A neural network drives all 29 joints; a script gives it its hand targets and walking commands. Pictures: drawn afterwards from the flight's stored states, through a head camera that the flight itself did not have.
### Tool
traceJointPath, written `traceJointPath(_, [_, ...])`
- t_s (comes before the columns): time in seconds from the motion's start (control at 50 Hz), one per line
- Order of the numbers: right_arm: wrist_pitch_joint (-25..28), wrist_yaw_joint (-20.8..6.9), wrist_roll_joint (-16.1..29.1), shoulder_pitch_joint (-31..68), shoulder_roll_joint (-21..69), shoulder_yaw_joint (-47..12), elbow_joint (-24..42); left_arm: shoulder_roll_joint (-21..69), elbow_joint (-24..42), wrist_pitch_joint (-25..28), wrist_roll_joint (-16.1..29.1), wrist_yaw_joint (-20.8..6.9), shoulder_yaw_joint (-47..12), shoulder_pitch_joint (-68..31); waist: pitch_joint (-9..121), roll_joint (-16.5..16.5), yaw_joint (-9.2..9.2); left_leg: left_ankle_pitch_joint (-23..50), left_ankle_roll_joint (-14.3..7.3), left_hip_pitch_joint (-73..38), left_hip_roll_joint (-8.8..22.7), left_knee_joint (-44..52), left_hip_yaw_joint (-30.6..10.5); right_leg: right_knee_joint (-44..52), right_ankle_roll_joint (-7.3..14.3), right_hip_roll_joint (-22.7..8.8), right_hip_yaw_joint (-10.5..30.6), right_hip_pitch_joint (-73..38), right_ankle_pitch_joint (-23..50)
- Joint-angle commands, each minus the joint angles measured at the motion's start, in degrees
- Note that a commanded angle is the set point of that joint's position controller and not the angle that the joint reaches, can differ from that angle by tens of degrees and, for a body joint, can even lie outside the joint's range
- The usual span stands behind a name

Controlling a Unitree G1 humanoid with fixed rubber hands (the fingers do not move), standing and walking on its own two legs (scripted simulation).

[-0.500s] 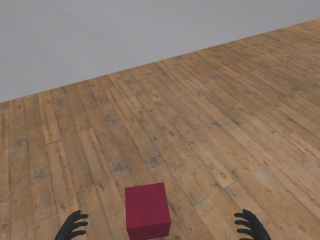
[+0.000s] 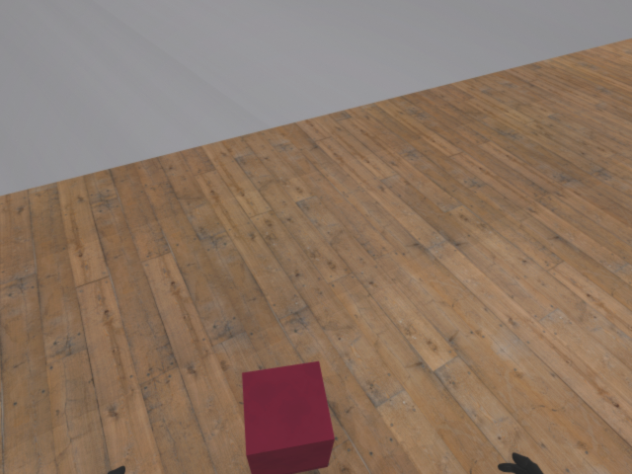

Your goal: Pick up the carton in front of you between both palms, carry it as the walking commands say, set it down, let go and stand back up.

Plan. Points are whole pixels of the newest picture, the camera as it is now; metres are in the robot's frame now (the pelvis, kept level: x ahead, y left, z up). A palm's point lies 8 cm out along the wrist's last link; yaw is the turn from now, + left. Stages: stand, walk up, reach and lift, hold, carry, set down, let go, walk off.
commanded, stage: stand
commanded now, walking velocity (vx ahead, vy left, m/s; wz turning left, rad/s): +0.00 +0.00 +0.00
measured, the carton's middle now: (286, 421) +0.43 +0.05 -0.65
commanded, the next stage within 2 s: none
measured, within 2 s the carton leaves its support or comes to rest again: neither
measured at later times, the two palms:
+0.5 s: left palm out of the picture +0.06 +0.29 -0.11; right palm out of the picture +0.08 -0.28 -0.09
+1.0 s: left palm out of the picture +0.04 +0.29 -0.11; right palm out of the picture +0.06 -0.30 -0.10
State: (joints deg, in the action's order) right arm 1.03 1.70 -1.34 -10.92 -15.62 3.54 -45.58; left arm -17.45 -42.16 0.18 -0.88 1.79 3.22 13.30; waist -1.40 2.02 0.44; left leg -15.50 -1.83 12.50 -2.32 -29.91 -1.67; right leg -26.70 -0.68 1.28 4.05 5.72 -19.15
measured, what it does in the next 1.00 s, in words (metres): stands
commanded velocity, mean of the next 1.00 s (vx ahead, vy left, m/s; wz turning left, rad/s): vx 0.00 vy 0.00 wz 0.00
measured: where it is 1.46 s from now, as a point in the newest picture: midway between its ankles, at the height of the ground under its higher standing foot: outside the picture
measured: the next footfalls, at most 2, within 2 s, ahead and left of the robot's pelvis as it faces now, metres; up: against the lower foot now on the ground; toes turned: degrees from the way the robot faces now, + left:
none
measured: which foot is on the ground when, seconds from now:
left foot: down 0.00-1.00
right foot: down 0.00-1.00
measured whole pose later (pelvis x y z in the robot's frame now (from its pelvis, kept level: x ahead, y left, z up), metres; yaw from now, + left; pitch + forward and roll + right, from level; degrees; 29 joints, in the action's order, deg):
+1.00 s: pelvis -0.03 +0.00 +0.01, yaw +0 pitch -3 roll +0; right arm 1.0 1.4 0.0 -9.2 -18.6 1.9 -56.8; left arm -19.7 -53.8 1.2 0.0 2.1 1.5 12.9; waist -2.4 1.1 0.4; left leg -9.6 -1.6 10.2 -2.4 -23.0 -1.9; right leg -21.8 -0.8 0.9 3.9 4.4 -14.3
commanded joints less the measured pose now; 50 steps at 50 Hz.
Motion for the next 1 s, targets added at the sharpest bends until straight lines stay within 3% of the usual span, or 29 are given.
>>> traceJointPath(0.0, [0.8, 0.3, 0.1, 1.4, -9.0, 2.0, 2.7, -6.9, 2.7, 0.9, 0.0, 0.4, 1.5, -0.3, 1.8, -2.4, -0.04, 15.9, 0.3, -3.6, 6.4, 4.8, -6.2, 3.4, -0.1, -3.8, 2.3, 3.1, 12.1])
traceJointPath(0.62, [0.6, 0.0, 1.1, 2.9, -10.9, 0.6, -6.1, -9.5, -6.5, 1.4, 0.6, 0.6, 0.3, 0.0, -0.9, -2.3, 0.03, 6.9, 0.5, -3.4, 7.2, 10.7, -7.7, 7.8, 0.3, -5.5, 3.8, 3.2, 7.5])
traceJointPath(0.98, [0.6, 0.0, 1.4, 3.1, -12.0, 0.0, -8.8, -10.5, -9.3, 1.6, 0.9, 0.5, -0.1, -0.7, -0.8, -2.1, 0.01, 7.9, 0.7, -4.2, 7.6, 11.5, -7.6, 9.1, 0.5, -6.2, 4.2, 3.1, 8.2])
